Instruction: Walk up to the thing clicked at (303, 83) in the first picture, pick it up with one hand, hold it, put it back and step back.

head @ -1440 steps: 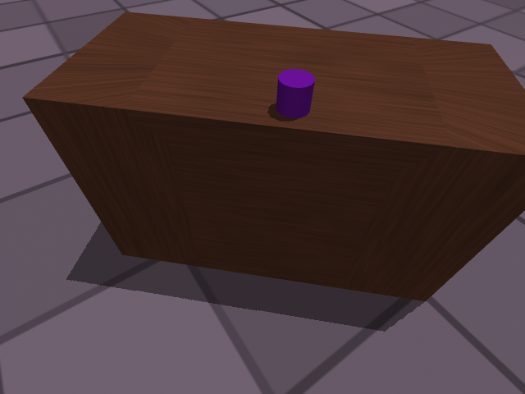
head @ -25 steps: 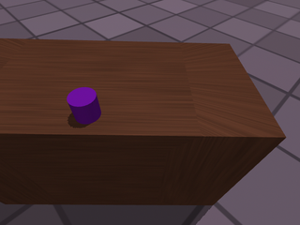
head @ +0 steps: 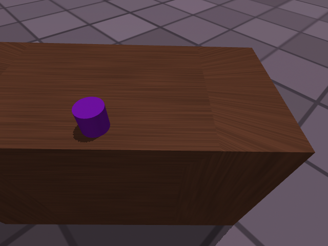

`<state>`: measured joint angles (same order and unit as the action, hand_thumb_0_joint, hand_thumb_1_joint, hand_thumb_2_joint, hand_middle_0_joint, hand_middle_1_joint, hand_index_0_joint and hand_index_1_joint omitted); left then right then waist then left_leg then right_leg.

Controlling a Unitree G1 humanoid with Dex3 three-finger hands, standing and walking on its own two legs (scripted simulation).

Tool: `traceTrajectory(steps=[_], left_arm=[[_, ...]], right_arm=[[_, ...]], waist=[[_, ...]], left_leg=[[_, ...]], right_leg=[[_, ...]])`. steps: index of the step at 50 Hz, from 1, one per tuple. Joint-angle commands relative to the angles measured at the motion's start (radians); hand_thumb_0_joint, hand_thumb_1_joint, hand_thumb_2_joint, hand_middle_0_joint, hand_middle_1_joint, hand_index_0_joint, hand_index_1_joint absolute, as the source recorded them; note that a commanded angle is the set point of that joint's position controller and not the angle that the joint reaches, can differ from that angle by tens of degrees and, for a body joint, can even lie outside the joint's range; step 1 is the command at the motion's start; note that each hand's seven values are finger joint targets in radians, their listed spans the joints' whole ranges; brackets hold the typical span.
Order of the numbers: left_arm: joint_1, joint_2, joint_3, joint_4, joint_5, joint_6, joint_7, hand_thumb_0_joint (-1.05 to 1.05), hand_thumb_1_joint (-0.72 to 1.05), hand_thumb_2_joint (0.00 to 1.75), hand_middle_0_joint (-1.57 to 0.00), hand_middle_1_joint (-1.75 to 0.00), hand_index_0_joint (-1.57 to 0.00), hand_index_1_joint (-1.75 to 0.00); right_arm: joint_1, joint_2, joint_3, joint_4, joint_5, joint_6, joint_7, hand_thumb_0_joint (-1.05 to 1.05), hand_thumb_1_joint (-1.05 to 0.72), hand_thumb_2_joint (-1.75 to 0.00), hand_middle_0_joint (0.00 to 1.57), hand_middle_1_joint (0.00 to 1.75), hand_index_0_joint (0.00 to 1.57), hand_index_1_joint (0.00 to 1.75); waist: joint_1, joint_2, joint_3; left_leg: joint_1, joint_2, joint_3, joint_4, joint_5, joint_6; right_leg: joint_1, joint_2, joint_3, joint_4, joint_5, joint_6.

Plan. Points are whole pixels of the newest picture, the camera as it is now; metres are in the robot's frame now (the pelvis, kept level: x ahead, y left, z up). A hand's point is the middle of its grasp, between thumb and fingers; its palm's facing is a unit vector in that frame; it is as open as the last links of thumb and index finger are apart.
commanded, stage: stand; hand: left
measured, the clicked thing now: (92, 117) +0.44 +0.22 +0.06
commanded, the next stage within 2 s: step back in 0.92 s
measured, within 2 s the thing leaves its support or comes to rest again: neither
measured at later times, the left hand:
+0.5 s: hand out of the picture +0.07 +0.25 -0.16, palm faces -0.04 -0.94 -0.34, open 7.4 cm
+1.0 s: hand out of the picture +0.07 +0.26 -0.16, palm faces -0.02 -0.93 -0.36, open 7.4 cm
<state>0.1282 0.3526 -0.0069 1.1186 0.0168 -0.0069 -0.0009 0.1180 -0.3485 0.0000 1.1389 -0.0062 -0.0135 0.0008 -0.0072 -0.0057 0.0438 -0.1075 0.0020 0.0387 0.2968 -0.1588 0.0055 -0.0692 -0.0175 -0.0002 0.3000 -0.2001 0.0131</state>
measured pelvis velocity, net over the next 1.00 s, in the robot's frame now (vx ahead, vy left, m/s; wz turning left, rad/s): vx -0.01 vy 0.00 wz -0.01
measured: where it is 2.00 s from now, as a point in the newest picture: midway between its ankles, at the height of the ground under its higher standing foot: outside the picture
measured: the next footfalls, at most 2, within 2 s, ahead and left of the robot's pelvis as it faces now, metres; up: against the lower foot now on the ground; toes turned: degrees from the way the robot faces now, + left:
left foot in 1.56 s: -0.13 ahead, +0.13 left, +0.00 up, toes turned +2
right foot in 1.98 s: -0.21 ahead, -0.09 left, +0.00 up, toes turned +2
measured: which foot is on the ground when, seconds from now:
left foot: down 0.00-1.00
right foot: down 0.00-1.00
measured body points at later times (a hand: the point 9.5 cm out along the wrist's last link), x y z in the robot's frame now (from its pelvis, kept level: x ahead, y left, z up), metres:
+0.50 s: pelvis +0.00 +0.00 +0.00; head +0.01 +0.00 +0.45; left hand +0.08 +0.30 -0.13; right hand +0.07 -0.31 -0.13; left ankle +0.00 +0.11 -0.75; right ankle -0.02 -0.13 -0.75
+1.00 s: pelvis -0.01 +0.00 +0.00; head +0.02 +0.00 +0.45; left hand +0.07 +0.30 -0.14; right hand +0.07 -0.31 -0.14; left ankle +0.00 +0.11 -0.75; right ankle -0.02 -0.13 -0.75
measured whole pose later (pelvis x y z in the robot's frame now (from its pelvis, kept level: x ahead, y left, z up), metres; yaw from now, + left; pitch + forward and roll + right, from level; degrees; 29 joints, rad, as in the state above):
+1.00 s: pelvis -0.01 +0.00 +0.00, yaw +0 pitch -2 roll +0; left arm 0.11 0.36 0.03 1.08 0.00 0.01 0.00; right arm 0.09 -0.35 -0.02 1.11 0.00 0.01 0.01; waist 0.00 -0.01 0.09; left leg -0.15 0.01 0.04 0.36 -0.18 0.00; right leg -0.12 -0.01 0.00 0.37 -0.22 0.01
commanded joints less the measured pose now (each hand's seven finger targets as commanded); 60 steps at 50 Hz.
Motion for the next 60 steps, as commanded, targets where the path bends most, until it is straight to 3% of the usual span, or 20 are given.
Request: traceTrajectory(steps=[1, 6, 11, 24, 36, 45, 46, 47, 50, 55, 57, 58, 59, 60], left_arm=[[-0.027, 0.213, 0.036, -0.057, -0.006, -0.023, 0.014, 0.0, 0.9, 0.9, -0.2, -0.3, -0.2, -0.3], [-0.032, 0.209, 0.036, -0.058, -0.005, -0.025, 0.017, 0.0, 0.9, 0.9, -0.2, -0.3, -0.2, -0.3], [-0.028, 0.212, 0.04, -0.056, -0.007, -0.024, 0.016, 0.0, 0.9, 0.9, -0.2, -0.3, -0.2, -0.3], [-0.029, 0.21, 0.041, -0.061, -0.008, -0.028, 0.017, 0.0, 0.9, 0.9, -0.2, -0.3, -0.2, -0.3], [-0.024, 0.211, 0.042, -0.056, -0.006, -0.023, 0.015, 0.0, 0.9, 0.9, -0.2, -0.3, -0.2, -0.3], [-0.025, 0.211, 0.041, -0.057, -0.006, -0.025, 0.014, 0.0, 0.9, 0.9, -0.2, -0.3, -0.2, -0.3], [-0.038, 0.271, 0.087, -0.086, -0.02, -0.013, 0.019, 0.0, 0.9, 0.9, -0.2, -0.3, -0.2, -0.3], [-0.021, 0.261, 0.088, -0.095, -0.024, -0.006, 0.023, 0.0, 0.9, 0.9, -0.2, -0.3, -0.2, -0.3], [-0.006, 0.23, 0.089, -0.121, -0.025, 0.004, 0.025, 0.0, 0.9, 0.9, -0.2, -0.3, -0.2, -0.3], [0.035, 0.215, 0.091, -0.154, -0.01, 0.028, 0.021, 0.0, 0.9, 0.9, -0.2, -0.3, -0.2, -0.3], [0.064, 0.225, 0.1, -0.158, -0.004, 0.031, 0.019, 0.0, 0.9, 0.9, -0.2, -0.3, -0.2, -0.3], [0.073, 0.242, 0.106, -0.162, -0.002, 0.029, 0.019, 0.0, 0.9, 0.9, -0.2, -0.3, -0.2, -0.3], [0.063, 0.284, 0.117, -0.173, 0.004, 0.023, 0.017, 0.0, 0.9, 0.9, -0.2, -0.3, -0.2, -0.3], [0.012, 0.345, 0.133, -0.196, 0.01, 0.02, 0.016, 0.0, 0.9, 0.9, -0.2, -0.3, -0.2, -0.3]], right_arm=[[-0.037, -0.213, -0.039, -0.055, -0.004, -0.023, -0.012, 0.0, -0.9, -0.9, 0.2, 0.3, 0.2, 0.3], [-0.039, -0.213, -0.042, -0.057, -0.002, -0.019, -0.012, 0.0, -0.9, -0.9, 0.2, 0.3, 0.2, 0.3], [-0.044, -0.21, -0.041, -0.057, -0.002, -0.02, -0.012, 0.0, -0.9, -0.9, 0.2, 0.3, 0.2, 0.3], [-0.046, -0.211, -0.04, -0.062, -0.002, -0.02, -0.011, 0.0, -0.9, -0.9, 0.2, 0.3, 0.2, 0.3], [-0.046, -0.206, -0.039, -0.061, -0.001, -0.018, -0.012, 0.0, -0.9, -0.9, 0.2, 0.3, 0.2, 0.3], [-0.038, -0.213, -0.039, -0.06, -0.002, -0.021, -0.011, 0.0, -0.9, -0.9, 0.2, 0.3, 0.2, 0.3], [-0.063, -0.262, -0.061, -0.067, -0.003, -0.003, -0.009, 0.0, -0.9, -0.9, 0.2, 0.3, 0.2, 0.3], [-0.053, -0.256, -0.065, -0.083, 0.004, 0.003, -0.01, 0.0, -0.9, -0.9, 0.2, 0.3, 0.2, 0.3], [-0.038, -0.263, -0.078, -0.106, 0.011, 0.013, -0.01, 0.0, -0.9, -0.9, 0.2, 0.3, 0.2, 0.3], [-0.084, -0.287, -0.104, -0.17, 0.006, 0.035, -0.009, 0.0, -0.9, -0.9, 0.2, 0.3, 0.2, 0.3], [-0.1, -0.277, -0.109, -0.195, 0.006, 0.041, -0.008, 0.0, -0.9, -0.9, 0.2, 0.3, 0.2, 0.3], [-0.106, -0.264, -0.108, -0.208, 0.007, 0.046, -0.006, 0.0, -0.9, -0.9, 0.2, 0.3, 0.2, 0.3], [-0.116, -0.232, -0.1, -0.217, 0.012, 0.052, -0.004, 0.0, -0.9, -0.9, 0.2, 0.3, 0.2, 0.3], [-0.099, -0.197, -0.093, -0.221, 0.009, 0.06, -0.005, 0.0, -0.9, -0.9, 0.2, 0.3, 0.2, 0.3]], waist=[[0.006, 0.008, -0.066], [0.003, -0.001, -0.082], [0.005, 0.007, -0.053], [0.006, 0.014, -0.08], [0.003, 0.013, -0.044], [0.004, 0.012, -0.058], [0.016, -0.004, 0.039], [0.014, 0.009, 0.007], [0.008, 0.048, -0.076], [0.019, 0.139, -0.121], [0.032, 0.117, -0.139], [0.04, 0.065, -0.129], [0.05, -0.036, -0.093], [0.048, -0.188, -0.047]], left_leg=[[0.053, 0.14, -0.118, -0.033, 0.19, 0.013], [0.067, 0.144, -0.115, -0.019, 0.204, 0.018], [0.046, 0.137, -0.115, -0.034, 0.162, 0.013], [0.067, 0.141, -0.111, -0.018, 0.204, 0.017], [0.047, 0.139, -0.114, -0.037, 0.144, 0.01], [0.054, 0.141, -0.112, -0.031, 0.162, 0.016], [-0.012, 0.138, -0.127, 0.054, 0.321, 0.038], [0.005, 0.144, -0.119, 0.082, 0.382, 0.048], [0.008, 0.174, -0.137, 0.098, 0.433, 0.096], [-0.087, 0.23, -0.184, 0.112, 0.27, 0.17], [-0.124, 0.207, -0.168, 0.183, 0.188, 0.167], [-0.141, 0.149, -0.134, 0.263, 0.106, 0.14], [-0.157, 0.044, -0.089, 0.385, -0.024, 0.07], [-0.238, -0.097, -0.045, 0.586, -0.329, 0.027]], right_leg=[[-0.029, -0.122, 0.085, -0.042, 0.171, -0.037], [-0.018, -0.126, 0.085, -0.04, 0.204, -0.035], [-0.028, -0.123, 0.089, -0.053, 0.162, -0.035], [-0.014, -0.127, 0.09, -0.049, 0.218, -0.035], [-0.04, -0.117, 0.088, -0.058, 0.145, -0.037], [-0.024, -0.123, 0.093, -0.054, 0.171, -0.036], [-0.101, -0.091, 0.084, 0.049, 0.304, -0.037], [-0.106, -0.083, 0.067, 0.081, 0.316, -0.043], [-0.083, -0.049, 0.038, 0.181, 0.266, -0.051], [-0.084, -0.016, 0.022, 0.328, 0.07, -0.065], [-0.084, -0.038, 0.047, 0.318, 0.061, -0.089], [-0.114, -0.086, 0.105, 0.241, 0.096, -0.115], [-0.163, -0.188, 0.228, 0.088, 0.171, -0.159], [-0.185, -0.32, 0.389, -0.015, 0.256, -0.242]])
